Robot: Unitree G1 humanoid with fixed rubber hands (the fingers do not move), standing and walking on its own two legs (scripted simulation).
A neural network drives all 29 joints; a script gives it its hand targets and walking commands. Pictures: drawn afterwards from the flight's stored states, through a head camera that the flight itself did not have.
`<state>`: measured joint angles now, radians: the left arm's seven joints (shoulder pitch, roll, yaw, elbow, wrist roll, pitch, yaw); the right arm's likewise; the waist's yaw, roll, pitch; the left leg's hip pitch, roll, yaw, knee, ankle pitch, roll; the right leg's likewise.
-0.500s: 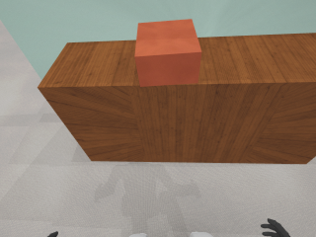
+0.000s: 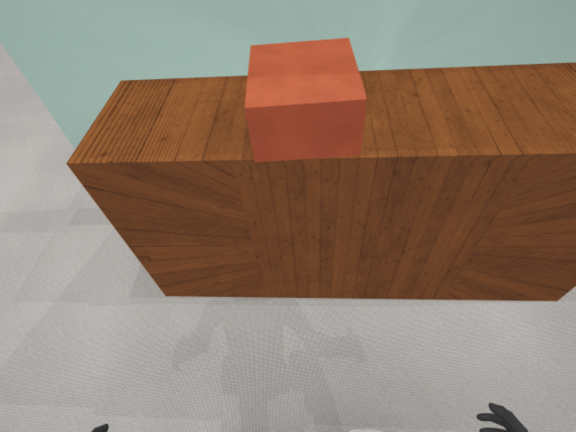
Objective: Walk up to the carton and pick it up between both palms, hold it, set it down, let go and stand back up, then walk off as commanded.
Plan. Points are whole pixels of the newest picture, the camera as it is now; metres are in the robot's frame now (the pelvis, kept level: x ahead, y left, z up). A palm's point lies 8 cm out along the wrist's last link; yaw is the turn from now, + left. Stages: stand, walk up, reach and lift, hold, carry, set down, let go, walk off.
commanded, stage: stand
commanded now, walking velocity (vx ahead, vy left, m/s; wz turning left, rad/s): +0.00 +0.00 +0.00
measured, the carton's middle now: (303, 98) +0.81 -0.03 +0.02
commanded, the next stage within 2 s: none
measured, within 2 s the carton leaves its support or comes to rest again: neither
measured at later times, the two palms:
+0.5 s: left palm out of the picture +0.10 +0.31 -0.09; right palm out of the picture +0.11 -0.30 -0.11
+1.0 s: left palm out of the picture +0.10 +0.31 -0.09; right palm out of the picture +0.10 -0.30 -0.11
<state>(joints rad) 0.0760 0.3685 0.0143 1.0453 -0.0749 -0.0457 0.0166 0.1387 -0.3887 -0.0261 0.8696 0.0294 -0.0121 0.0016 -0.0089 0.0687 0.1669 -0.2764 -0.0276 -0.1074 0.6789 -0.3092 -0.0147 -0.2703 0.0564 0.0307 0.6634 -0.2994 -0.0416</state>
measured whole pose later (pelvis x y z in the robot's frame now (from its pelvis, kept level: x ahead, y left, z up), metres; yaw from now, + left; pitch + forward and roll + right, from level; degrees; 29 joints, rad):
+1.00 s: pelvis +0.00 +0.00 +0.00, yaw +0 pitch -5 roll +0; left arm 0.08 0.36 0.01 1.05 -0.07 -0.04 0.02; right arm 0.14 -0.39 -0.03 0.88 0.03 -0.01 0.00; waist -0.01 0.07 0.13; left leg -0.28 -0.02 -0.11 0.65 -0.29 -0.02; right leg -0.27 0.06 0.03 0.63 -0.28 -0.04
